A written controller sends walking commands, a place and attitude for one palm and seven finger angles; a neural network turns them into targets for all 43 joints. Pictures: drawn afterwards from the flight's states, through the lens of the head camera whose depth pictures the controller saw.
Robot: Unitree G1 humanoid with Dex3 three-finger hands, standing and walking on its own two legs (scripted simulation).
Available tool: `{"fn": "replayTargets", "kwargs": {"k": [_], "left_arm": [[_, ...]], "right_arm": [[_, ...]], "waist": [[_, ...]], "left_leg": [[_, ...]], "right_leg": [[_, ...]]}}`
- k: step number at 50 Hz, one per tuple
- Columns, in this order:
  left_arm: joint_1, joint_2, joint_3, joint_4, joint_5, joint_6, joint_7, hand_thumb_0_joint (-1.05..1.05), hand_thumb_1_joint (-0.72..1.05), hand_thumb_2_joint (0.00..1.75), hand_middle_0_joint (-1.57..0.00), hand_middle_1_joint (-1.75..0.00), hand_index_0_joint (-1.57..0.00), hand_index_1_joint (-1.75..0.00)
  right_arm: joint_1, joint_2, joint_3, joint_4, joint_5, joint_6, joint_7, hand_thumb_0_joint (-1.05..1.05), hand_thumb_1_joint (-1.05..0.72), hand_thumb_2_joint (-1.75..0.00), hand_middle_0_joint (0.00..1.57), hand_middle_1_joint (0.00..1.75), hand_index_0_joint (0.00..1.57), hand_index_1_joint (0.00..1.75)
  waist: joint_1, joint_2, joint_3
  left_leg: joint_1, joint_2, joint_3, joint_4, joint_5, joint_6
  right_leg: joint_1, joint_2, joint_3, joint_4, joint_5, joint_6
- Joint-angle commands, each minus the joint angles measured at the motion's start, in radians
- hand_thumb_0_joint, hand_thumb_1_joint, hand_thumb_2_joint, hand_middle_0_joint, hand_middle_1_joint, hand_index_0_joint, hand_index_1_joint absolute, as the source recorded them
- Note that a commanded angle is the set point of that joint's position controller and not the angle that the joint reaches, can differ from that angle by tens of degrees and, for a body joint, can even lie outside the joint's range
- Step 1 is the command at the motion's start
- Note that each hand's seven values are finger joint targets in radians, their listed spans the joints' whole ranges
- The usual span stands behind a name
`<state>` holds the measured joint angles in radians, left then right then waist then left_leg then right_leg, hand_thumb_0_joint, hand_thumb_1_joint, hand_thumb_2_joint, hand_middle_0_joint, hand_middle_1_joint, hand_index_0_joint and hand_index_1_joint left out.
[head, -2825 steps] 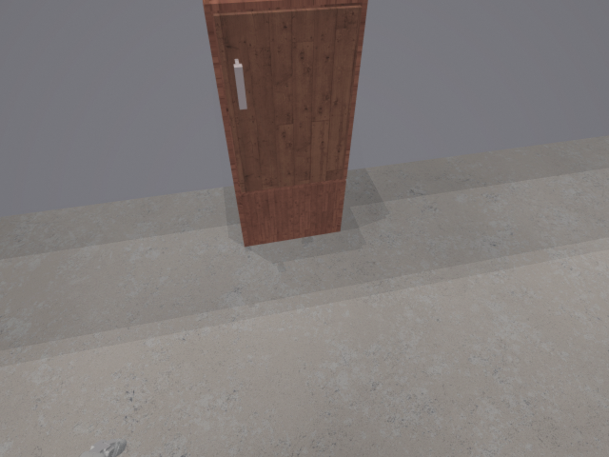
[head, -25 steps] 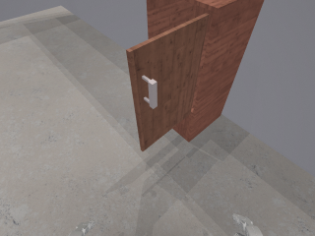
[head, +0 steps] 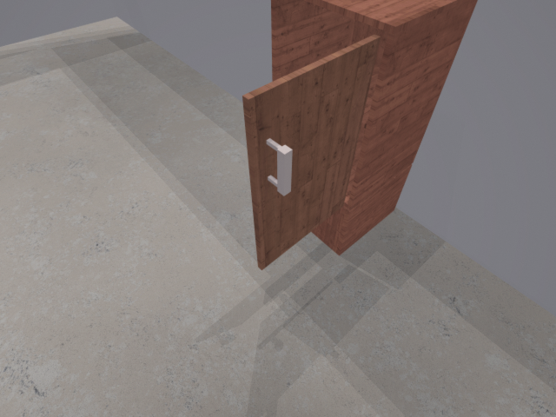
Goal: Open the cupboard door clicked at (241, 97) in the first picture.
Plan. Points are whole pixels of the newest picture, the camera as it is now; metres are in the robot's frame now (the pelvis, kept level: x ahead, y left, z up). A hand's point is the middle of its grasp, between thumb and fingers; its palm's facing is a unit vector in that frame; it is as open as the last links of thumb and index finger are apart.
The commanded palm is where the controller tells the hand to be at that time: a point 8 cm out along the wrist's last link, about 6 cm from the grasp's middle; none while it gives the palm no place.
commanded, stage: let the arm hang, fingers relaxed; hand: left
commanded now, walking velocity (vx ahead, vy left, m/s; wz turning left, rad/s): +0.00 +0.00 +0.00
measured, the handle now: (277, 166) +0.61 +0.04 -0.02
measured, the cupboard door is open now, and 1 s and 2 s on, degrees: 92 92 92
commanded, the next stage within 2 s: look to check the result in 0.36 s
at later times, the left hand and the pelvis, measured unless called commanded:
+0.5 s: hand out of the picture +0.00 +0.16 -0.18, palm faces +0.02 -0.98 -0.18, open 7.3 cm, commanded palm none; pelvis +0.01 +0.00 +0.00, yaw +0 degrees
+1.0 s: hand out of the picture +0.02 +0.16 -0.18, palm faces +0.02 -0.98 -0.18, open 7.3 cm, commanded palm none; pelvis +0.02 -0.01 +0.00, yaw +0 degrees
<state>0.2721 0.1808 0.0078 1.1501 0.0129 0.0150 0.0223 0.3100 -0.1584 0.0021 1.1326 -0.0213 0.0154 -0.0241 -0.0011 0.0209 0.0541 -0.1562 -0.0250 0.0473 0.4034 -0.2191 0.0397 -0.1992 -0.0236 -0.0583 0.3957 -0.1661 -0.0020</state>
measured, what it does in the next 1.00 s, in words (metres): stands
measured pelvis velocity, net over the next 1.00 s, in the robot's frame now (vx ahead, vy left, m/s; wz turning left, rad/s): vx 0.02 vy -0.01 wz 0.00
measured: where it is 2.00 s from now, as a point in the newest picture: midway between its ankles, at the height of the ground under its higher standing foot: outside the picture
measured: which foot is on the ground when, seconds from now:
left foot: down 0.00-1.00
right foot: down 0.00-1.00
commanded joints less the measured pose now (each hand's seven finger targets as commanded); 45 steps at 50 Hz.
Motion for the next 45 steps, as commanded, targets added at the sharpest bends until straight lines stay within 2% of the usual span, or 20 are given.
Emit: {"fn": "replayTargets", "kwargs": {"k": [1,2,6,12,16,17,18,22,26,29,45], "left_arm": [[0.039,0.079,0.010,-0.022,-0.004,-0.020,0.011,0.00,0.90,0.90,-0.20,-0.30,-0.20,-0.30],[0.037,0.076,0.010,-0.021,-0.004,-0.020,0.011,0.00,0.90,0.90,-0.20,-0.30,-0.20,-0.30],[0.041,0.066,0.012,-0.016,-0.003,-0.022,0.014,0.00,0.90,0.90,-0.20,-0.30,-0.20,-0.30],[0.046,0.050,0.014,-0.016,-0.003,-0.024,0.016,0.00,0.90,0.90,-0.20,-0.30,-0.20,-0.30],[0.047,0.046,0.014,-0.017,-0.002,-0.025,0.016,0.00,0.90,0.90,-0.20,-0.30,-0.20,-0.30],[0.049,0.044,0.014,-0.019,-0.002,-0.026,0.016,0.00,0.90,0.90,-0.20,-0.30,-0.20,-0.30],[0.051,0.043,0.016,-0.018,-0.003,-0.027,0.016,0.00,0.90,0.90,-0.20,-0.30,-0.20,-0.30],[0.053,0.039,0.015,-0.017,-0.003,-0.029,0.016,0.00,0.90,0.90,-0.20,-0.30,-0.20,-0.30],[0.057,0.041,0.015,-0.016,-0.002,-0.031,0.017,0.00,0.90,0.90,-0.20,-0.30,-0.20,-0.30],[0.058,0.040,0.015,-0.015,-0.003,-0.031,0.016,0.00,0.90,0.90,-0.20,-0.30,-0.20,-0.30],[0.051,0.056,0.016,-0.016,-0.004,-0.036,0.016,0.00,0.90,0.90,-0.20,-0.30,-0.20,-0.30]], "right_arm": [[0.049,-0.084,-0.010,-0.021,0.000,-0.018,-0.011,0.00,-0.90,-0.90,0.20,0.30,0.20,0.30],[0.056,-0.080,-0.010,-0.017,0.000,-0.019,-0.012,0.00,-0.90,-0.90,0.20,0.30,0.20,0.30],[0.064,-0.063,-0.010,-0.008,0.002,-0.022,-0.013,0.00,-0.90,-0.90,0.20,0.30,0.20,0.30],[0.073,-0.044,-0.011,0.000,0.001,-0.023,-0.014,0.00,-0.90,-0.90,0.20,0.30,0.20,0.30],[0.078,-0.042,-0.014,-0.002,0.001,-0.021,-0.015,0.00,-0.90,-0.90,0.20,0.30,0.20,0.30],[0.078,-0.042,-0.014,-0.001,0.001,-0.022,-0.015,0.00,-0.90,-0.90,0.20,0.30,0.20,0.30],[0.080,-0.041,-0.014,-0.004,0.002,-0.024,-0.015,0.00,-0.90,-0.90,0.20,0.30,0.20,0.30],[0.075,-0.042,-0.014,-0.002,0.002,-0.025,-0.017,0.00,-0.90,-0.90,0.20,0.30,0.20,0.30],[0.072,-0.044,-0.015,-0.001,0.003,-0.025,-0.017,0.00,-0.90,-0.90,0.20,0.30,0.20,0.30],[0.070,-0.046,-0.013,0.001,0.003,-0.024,-0.017,0.00,-0.90,-0.90,0.20,0.30,0.20,0.30],[0.045,-0.067,-0.013,0.004,0.004,-0.026,-0.018,0.00,-0.90,-0.90,0.20,0.30,0.20,0.30]], "waist": [[0.003,-0.019,0.036],[0.001,-0.003,0.029],[0.002,-0.018,0.044],[-0.001,0.005,0.042],[-0.005,-0.016,0.055],[-0.004,-0.004,0.046],[-0.005,-0.016,0.035],[-0.006,-0.011,0.025],[-0.008,-0.034,0.028],[-0.009,-0.016,0.031],[-0.004,-0.022,0.026]], "left_leg": [[-0.104,0.123,-0.119,-0.133,-0.032,0.002],[-0.104,0.126,-0.119,-0.138,-0.032,0.002],[-0.102,0.121,-0.109,-0.127,-0.006,0.001],[-0.094,0.118,-0.103,-0.121,-0.006,0.000],[-0.096,0.118,-0.104,-0.121,-0.021,0.000],[-0.090,0.117,-0.102,-0.118,-0.007,0.001],[-0.081,0.118,-0.102,-0.114,0.007,0.001],[-0.056,0.120,-0.099,-0.106,0.048,0.001],[-0.047,0.120,-0.095,-0.100,0.065,0.000],[-0.046,0.118,-0.093,-0.104,0.048,-0.002],[-0.024,0.120,-0.093,-0.097,0.097,-0.005]], "right_leg": [[0.027,-0.079,0.083,-0.057,-0.033,-0.033],[0.034,-0.079,0.083,-0.053,-0.031,-0.032],[0.026,-0.082,0.082,-0.055,-0.019,-0.030],[0.020,-0.081,0.087,-0.055,-0.012,-0.030],[0.007,-0.078,0.086,-0.057,-0.023,-0.029],[0.011,-0.078,0.090,-0.056,-0.012,-0.029],[0.017,-0.081,0.085,-0.056,-0.004,-0.029],[0.011,-0.081,0.086,-0.052,0.016,-0.029],[0.010,-0.084,0.086,-0.057,0.022,-0.030],[0.010,-0.084,0.092,-0.066,0.010,-0.030],[0.030,-0.085,0.088,-0.074,0.046,-0.034]]}}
